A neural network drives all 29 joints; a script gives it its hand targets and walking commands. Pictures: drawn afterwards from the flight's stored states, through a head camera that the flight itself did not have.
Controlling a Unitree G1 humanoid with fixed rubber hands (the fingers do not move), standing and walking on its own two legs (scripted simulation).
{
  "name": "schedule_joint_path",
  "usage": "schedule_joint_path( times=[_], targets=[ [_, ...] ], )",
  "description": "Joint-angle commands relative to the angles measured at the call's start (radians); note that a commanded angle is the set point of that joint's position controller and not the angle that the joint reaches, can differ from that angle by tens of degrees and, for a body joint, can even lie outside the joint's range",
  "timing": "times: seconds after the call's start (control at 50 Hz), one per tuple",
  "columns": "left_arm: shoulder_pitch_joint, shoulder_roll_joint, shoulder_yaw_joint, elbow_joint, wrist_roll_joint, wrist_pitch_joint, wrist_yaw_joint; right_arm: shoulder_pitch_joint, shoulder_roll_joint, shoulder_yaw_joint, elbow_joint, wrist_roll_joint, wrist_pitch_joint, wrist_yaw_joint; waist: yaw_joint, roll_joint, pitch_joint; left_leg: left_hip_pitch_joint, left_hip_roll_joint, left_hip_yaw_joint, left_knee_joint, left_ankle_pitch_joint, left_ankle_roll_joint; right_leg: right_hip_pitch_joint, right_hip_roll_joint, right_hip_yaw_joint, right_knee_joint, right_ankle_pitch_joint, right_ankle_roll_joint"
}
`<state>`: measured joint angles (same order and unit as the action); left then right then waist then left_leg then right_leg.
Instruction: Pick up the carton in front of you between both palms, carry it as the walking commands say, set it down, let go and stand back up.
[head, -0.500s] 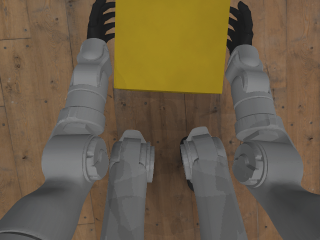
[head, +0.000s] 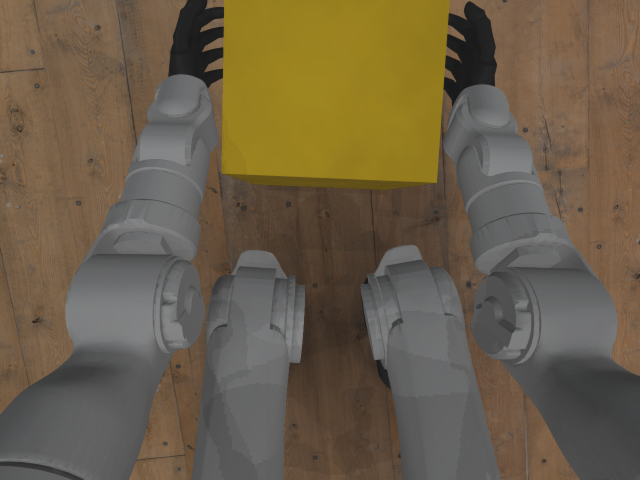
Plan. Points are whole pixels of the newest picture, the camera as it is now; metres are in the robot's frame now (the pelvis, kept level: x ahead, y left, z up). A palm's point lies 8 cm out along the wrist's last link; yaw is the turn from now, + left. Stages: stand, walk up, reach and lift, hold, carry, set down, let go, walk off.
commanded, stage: set down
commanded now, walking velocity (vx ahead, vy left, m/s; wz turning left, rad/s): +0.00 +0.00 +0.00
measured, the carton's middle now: (327, 104) +0.50 +0.00 -0.22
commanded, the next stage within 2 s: let go in 2.00 s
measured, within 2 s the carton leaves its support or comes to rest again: rests again in 0.26 s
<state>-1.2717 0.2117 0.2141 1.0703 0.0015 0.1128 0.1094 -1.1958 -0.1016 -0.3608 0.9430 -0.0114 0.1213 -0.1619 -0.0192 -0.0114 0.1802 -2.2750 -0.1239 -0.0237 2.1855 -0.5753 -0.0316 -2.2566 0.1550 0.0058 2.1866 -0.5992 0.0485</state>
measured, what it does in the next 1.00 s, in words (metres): stands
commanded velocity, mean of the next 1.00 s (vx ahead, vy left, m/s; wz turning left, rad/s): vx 0.00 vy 0.00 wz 0.00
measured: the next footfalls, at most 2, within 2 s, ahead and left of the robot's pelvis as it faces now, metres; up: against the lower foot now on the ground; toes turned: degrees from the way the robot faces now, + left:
none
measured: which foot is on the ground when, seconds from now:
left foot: down 0.00-1.00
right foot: down 0.00-1.00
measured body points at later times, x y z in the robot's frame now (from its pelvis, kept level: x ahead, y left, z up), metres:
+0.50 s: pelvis +0.00 +0.00 -0.01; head +0.34 +0.01 +0.28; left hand +0.52 +0.15 -0.18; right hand +0.51 -0.15 -0.18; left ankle +0.11 +0.11 -0.34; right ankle +0.11 -0.11 -0.34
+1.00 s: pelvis -0.01 +0.00 -0.01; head +0.35 +0.01 +0.26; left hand +0.52 +0.20 -0.19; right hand +0.50 -0.20 -0.19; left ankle +0.11 +0.11 -0.34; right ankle +0.11 -0.11 -0.34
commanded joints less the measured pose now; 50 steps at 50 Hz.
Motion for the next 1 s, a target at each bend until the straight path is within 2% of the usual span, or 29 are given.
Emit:
schedule_joint_path(
  times=[0.0, 0.28, 0.56, 0.62, 0.64, 0.66, 0.7, 0.72, 0.76, 0.86, 0.92, 0.98],
  targets=[
    [-0.526, -0.839, -0.273, -0.101, -0.041, -0.026, -0.223, -0.576, 0.818, 0.362, -0.058, 0.036, -0.016, 0.256, -0.006, 0.021, -0.927, 0.433, -0.023, 0.039, -0.155, 0.263, 0.037, 0.391, 0.010, -0.047, -0.166, 0.287, -0.022],
    [-0.524, -0.767, -0.255, -0.038, -0.045, -0.054, -0.225, -0.575, 0.739, 0.328, 0.005, 0.034, -0.045, 0.268, -0.007, 0.020, -0.825, 0.409, -0.014, 0.015, -0.127, 0.297, 0.048, 0.335, 0.001, -0.032, -0.127, 0.316, -0.034],
    [-0.468, -0.599, -0.148, 0.052, 0.020, -0.046, -0.233, -0.497, 0.579, 0.203, 0.102, -0.040, -0.034, 0.271, -0.006, 0.021, -0.665, 0.336, 0.003, -0.001, -0.132, 0.192, 0.056, 0.273, -0.018, -0.019, -0.134, 0.210, -0.047],
    [-0.447, -0.469, -0.122, 0.058, 0.022, -0.061, -0.208, -0.459, 0.454, 0.168, 0.112, -0.045, -0.049, 0.241, -0.009, 0.022, -0.683, 0.353, 0.017, 0.005, -0.128, 0.190, 0.044, 0.306, -0.027, -0.022, -0.138, 0.210, -0.036],
    [-0.429, -0.375, -0.102, 0.063, 0.020, -0.070, -0.188, -0.431, 0.364, 0.146, 0.123, -0.044, -0.060, 0.219, -0.010, 0.024, -0.692, 0.362, 0.025, 0.008, -0.127, 0.188, 0.036, 0.323, -0.034, -0.024, -0.139, 0.209, -0.029],
    [-0.378, -0.206, -0.061, 0.073, 0.020, -0.082, -0.152, -0.376, 0.197, 0.106, 0.136, -0.041, -0.075, 0.184, -0.011, 0.026, -0.700, 0.375, 0.037, 0.010, -0.129, 0.184, 0.028, 0.342, -0.045, -0.027, -0.139, 0.206, -0.020],
    [-0.252, 0.189, -0.011, 0.075, -0.010, -0.110, -0.056, -0.248, -0.181, 0.058, 0.134, -0.004, -0.109, 0.092, -0.009, 0.030, -0.739, 0.411, 0.066, 0.011, -0.138, 0.177, 0.014, 0.383, -0.076, -0.027, -0.144, 0.197, -0.008],
    [-0.233, 0.255, -0.021, 0.086, -0.036, -0.119, -0.030, -0.234, -0.244, 0.062, 0.134, 0.026, -0.121, 0.064, -0.007, 0.028, -0.755, 0.421, 0.076, 0.005, -0.144, 0.179, 0.014, 0.391, -0.087, -0.023, -0.149, 0.199, -0.008],
    [-0.251, 0.274, -0.065, 0.087, -0.100, -0.137, -0.018, -0.243, -0.277, 0.098, 0.137, 0.092, -0.137, 0.047, -0.003, 0.039, -0.776, 0.430, 0.087, -0.007, -0.145, 0.203, 0.015, 0.385, -0.101, -0.012, -0.145, 0.226, -0.013],
    [-0.300, 0.253, -0.168, -0.027, -0.226, -0.157, -0.035, -0.286, -0.277, 0.216, 0.059, 0.220, -0.165, 0.060, -0.018, 0.037, -0.910, 0.491, 0.097, -0.017, -0.126, 0.312, 0.024, 0.422, -0.118, -0.007, -0.123, 0.334, -0.016],
    [-0.286, 0.282, -0.195, -0.093, -0.267, -0.148, -0.035, -0.258, -0.308, 0.242, -0.008, 0.262, -0.161, 0.053, -0.025, 0.043, -1.041, 0.589, 0.101, -0.008, -0.119, 0.350, 0.023, 0.496, -0.123, -0.018, -0.125, 0.362, -0.016],
    [-0.241, 0.309, -0.189, -0.145, -0.275, -0.129, -0.029, -0.209, -0.327, 0.242, -0.079, 0.273, -0.143, 0.040, -0.024, 0.054, -1.174, 0.690, 0.099, 0.007, -0.127, 0.357, 0.023, 0.575, -0.119, -0.031, -0.142, 0.361, -0.018]
  ],
)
